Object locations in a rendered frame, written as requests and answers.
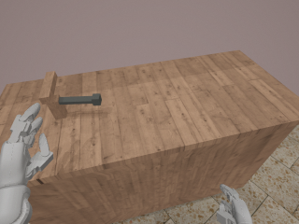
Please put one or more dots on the right robot hand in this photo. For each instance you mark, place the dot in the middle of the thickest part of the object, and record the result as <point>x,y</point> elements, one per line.
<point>235,212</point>

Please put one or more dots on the left robot hand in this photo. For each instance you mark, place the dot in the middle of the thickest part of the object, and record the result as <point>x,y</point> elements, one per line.
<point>15,156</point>

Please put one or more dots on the counter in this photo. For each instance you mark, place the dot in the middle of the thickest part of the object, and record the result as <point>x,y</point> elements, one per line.
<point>166,133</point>

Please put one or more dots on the left robot forearm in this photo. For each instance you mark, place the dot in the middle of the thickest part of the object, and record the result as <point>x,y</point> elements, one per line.
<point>14,205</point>

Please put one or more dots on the tap lever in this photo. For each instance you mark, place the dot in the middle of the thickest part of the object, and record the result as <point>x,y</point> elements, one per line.
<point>96,99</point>

